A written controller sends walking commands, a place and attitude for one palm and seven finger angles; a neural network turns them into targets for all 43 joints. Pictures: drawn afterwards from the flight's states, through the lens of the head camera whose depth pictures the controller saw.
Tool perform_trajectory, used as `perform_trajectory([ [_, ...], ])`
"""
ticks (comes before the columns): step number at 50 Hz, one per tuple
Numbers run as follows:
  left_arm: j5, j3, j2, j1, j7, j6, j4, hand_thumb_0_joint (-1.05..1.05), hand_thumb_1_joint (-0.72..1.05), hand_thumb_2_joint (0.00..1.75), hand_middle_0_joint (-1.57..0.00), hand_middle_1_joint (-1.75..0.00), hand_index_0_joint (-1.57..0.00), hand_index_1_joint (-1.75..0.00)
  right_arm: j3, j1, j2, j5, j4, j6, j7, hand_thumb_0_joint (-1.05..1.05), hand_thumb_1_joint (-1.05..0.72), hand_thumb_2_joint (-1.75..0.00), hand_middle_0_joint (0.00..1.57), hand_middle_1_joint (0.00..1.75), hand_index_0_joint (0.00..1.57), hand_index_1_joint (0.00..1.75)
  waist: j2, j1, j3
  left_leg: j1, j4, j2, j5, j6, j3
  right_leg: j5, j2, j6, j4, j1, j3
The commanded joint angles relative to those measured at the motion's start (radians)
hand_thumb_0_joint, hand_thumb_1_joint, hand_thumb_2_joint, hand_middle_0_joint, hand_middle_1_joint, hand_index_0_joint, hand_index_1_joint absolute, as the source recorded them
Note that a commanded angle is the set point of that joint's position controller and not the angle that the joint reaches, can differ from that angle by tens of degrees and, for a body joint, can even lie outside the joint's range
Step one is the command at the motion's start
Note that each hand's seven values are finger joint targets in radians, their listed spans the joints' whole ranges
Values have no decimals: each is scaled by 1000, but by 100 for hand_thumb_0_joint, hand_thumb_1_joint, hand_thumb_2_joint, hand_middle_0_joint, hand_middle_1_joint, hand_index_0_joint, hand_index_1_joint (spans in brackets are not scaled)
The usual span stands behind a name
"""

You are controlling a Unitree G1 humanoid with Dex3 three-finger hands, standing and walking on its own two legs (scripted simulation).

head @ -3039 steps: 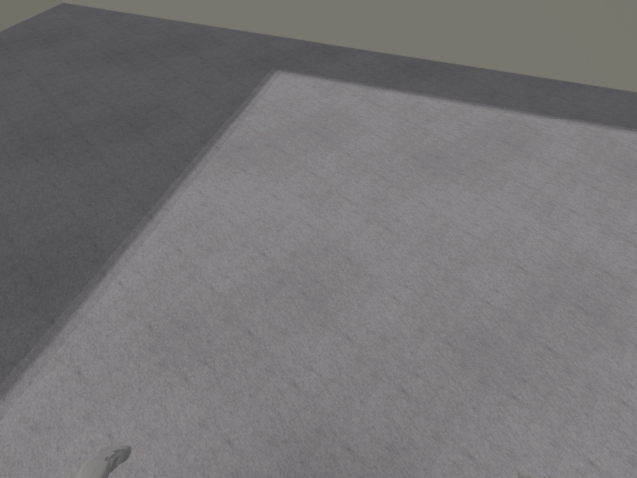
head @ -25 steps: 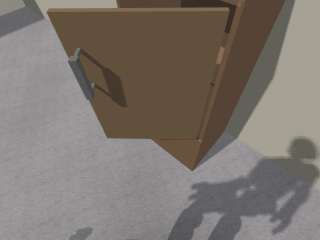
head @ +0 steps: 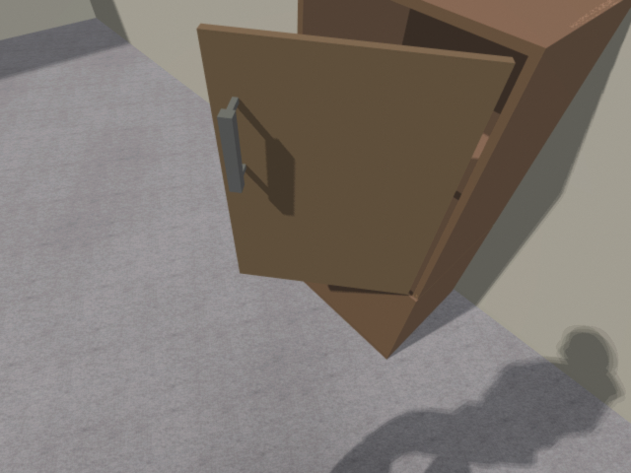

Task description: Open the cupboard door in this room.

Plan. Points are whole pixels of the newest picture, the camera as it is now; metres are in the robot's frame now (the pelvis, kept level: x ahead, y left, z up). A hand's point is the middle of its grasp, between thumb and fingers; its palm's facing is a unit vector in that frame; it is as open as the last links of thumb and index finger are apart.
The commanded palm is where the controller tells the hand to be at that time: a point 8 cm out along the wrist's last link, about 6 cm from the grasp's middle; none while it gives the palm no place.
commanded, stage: come to a stop and stand still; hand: left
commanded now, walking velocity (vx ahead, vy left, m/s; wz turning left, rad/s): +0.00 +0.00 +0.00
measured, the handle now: (235, 146) +0.57 +0.20 +0.08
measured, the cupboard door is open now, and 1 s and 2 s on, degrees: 40 40 40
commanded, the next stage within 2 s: look again from close up in 0.42 s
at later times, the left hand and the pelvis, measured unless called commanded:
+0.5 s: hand out of the picture +0.03 +0.17 -0.18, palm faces +0.00 -0.98 -0.18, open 7.3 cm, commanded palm none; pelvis +0.02 +0.00 +0.01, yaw -1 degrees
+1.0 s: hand out of the picture +0.07 +0.23 -0.15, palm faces +0.00 -0.94 -0.33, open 7.4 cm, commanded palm none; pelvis -0.02 -0.01 +0.00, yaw +0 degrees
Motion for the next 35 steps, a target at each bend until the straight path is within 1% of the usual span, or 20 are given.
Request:
perform_trajectory([
  [1, -1, 5, 84, 9, -5, -26, -33, 0, 90, 90, -20, -30, -20, -30, -35, 56, -154, 8, -26, -16, -7, 0, -90, -90, 20, 30, 20, 30, 21, -42, -17, -38, -198, 125, -49, -9, -130, 6, -27, -46, -127, 6, 55],
  [3, -1, -1, 69, 24, -2, -29, -22, 0, 90, 90, -20, -30, -20, -30, -35, 71, -149, 6, -11, -18, -6, 0, -90, -90, 20, 30, 20, 30, 0, -46, -16, -24, -201, 121, -57, -12, -119, 0, -33, -44, -139, -14, 63],
  [5, -2, -4, 63, 37, -1, -32, -14, 0, 90, 90, -20, -30, -20, -30, -31, 89, -145, 5, -1, -23, -6, 0, -90, -90, 20, 30, 20, 30, 10, -47, -28, -9, -208, 123, -39, -12, -119, 21, -33, -44, -137, -10, 62],
  [6, -2, -5, 64, 42, 0, -33, -7, 0, 90, 90, -20, -30, -20, -30, -28, 92, -139, 6, 7, -25, -7, 0, -90, -90, 20, 30, 20, 30, 32, -44, -22, -8, -210, 122, -24, -10, -114, 32, -34, -47, -140, -3, 58],
  [10, -5, -7, 59, 61, 3, -38, 11, 0, 90, 90, -20, -30, -20, -30, -20, 117, -131, 6, 30, -36, -10, 0, -90, -90, 20, 30, 20, 30, 47, -43, -51, 18, -198, 123, 84, -13, -106, 89, -41, -47, -128, 19, 60],
  [11, -4, -6, 58, 62, 5, -38, 12, 0, 90, 90, -20, -30, -20, -30, -18, 124, -123, 7, 35, -37, -11, 0, -90, -90, 20, 30, 20, 30, 37, -40, -38, 18, -192, 122, 109, -11, -100, 97, -40, -47, -133, 23, 56],
  [12, -5, -8, 57, 64, 6, -39, 15, 0, 90, 90, -20, -30, -20, -30, -16, 131, -122, 7, 42, -39, -12, 0, -90, -90, 20, 30, 20, 30, 45, -42, -50, 24, -188, 121, 139, -13, -98, 108, -43, -47, -131, 30, 61],
  [14, -8, -8, 56, 67, 8, -39, 22, 0, 90, 90, -20, -30, -20, -30, -14, 145, -121, 6, 52, -41, -14, 0, -90, -90, 20, 30, 20, 30, 36, -41, -48, 36, -177, 121, 187, -15, -93, 128, -44, -47, -126, 33, 58],
  [15, -8, -8, 53, 70, 9, -40, 25, 0, 90, 90, -20, -30, -20, -30, -13, 151, -116, 6, 61, -42, -15, 0, -90, -90, 20, 30, 20, 30, 38, -39, -46, 40, -176, 122, 193, -15, -89, 129, -46, -48, -129, 34, 59],
  [17, -9, -9, 47, 66, 11, -38, 27, 0, 90, 90, -20, -30, -20, -30, -10, 164, -108, 6, 71, -41, -16, 0, -90, -90, 20, 30, 20, 30, 36, -39, -12, 20, -177, 120, 205, -16, -91, 133, -44, -49, -129, 35, 55],
  [25, -13, -7, 36, 69, 14, -36, 33, 0, 90, 90, -20, -30, -20, -30, -8, 204, -89, 4, 96, -40, -20, 0, -90, -90, 20, 30, 20, 30, 50, -37, -6, 9, -184, 117, 179, -17, -88, 123, -41, -52, -126, 49, 53],
  [26, 3, -16, 243, 21, 19, -58, -84, 0, 90, 90, -20, -30, -20, -30, -22, 138, -247, 0, -31, -58, -6, 0, -90, -90, 20, 30, 20, 30, 67, -59, 51, -39, -176, 83, 329, -24, -116, 157, -9, -66, -42, 31, 23],
  [27, 5, 12, 180, 56, 26, -59, -98, 0, 90, 90, -20, -30, -20, -30, -58, 141, -262, -8, -41, -90, -14, 0, -90, -90, 20, 30, 20, 30, 101, -39, -81, -7, -83, 139, 475, -13, -142, 144, -26, -72, 30, 57, 39],
  [28, 6, 14, 153, 59, 28, -66, -87, 0, 90, 90, -20, -30, -20, -30, -65, 147, -233, -5, -27, -95, -24, 0, -90, -90, 20, 30, 20, 30, 119, -44, -183, 66, -48, 142, 609, -2, -134, 221, -25, -88, 37, 75, 34],
  [29, -2, 4, 140, 74, 29, -67, -90, 0, 90, 90, -20, -30, -20, -30, -57, 164, -216, 0, -28, -91, -27, 0, -90, -90, 20, 30, 20, 30, 115, -41, -218, 96, -26, 140, 601, 6, -126, 242, -30, -88, 20, 85, 36],
  [30, -3, 8, 136, 79, 28, -66, -101, 0, 90, 90, -20, -30, -20, -30, -59, 173, -201, 3, -38, -85, -27, 0, -90, -90, 20, 30, 20, 30, 85, -46, -232, 94, -6, 132, 560, 9, -122, 274, -33, -90, 17, 86, 34],
  [31, -4, 9, 142, 83, 27, -68, -105, 0, 90, 90, -20, -30, -20, -30, -55, 154, -198, 0, -49, -81, -24, 0, -90, -90, 20, 30, 20, 30, 35, -39, -223, 71, 16, 119, 505, 12, -106, 344, -43, -92, 13, 96, 52],
  [32, -3, 16, 164, 64, 26, -65, -114, 0, 90, 90, -20, -30, -20, -30, -62, 144, -210, 2, -59, -73, -22, 0, -90, -90, 20, 30, 20, 30, 6, -50, -179, 26, 10, 106, 396, 10, -98, 348, -54, -94, 9, 83, 60],
  [33, -1, 23, 177, 46, 25, -63, -127, 0, 90, 90, -20, -30, -20, -30, -69, 129, -220, 2, -68, -67, -22, 0, -90, -90, 20, 30, 20, 30, -4, -52, -126, -7, 2, 101, 334, 9, -95, 352, -60, -96, 5, 59, 66],
  [35, 1, 26, 195, 21, 23, -61, -149, 0, 90, 90, -20, -30, -20, -30, -73, 108, -241, 2, -77, -62, -19, 0, -90, -90, 20, 30, 20, 30, 3, -54, -82, -30, -15, 108, 318, 12, -97, 328, -54, -95, 8, 34, 63],
])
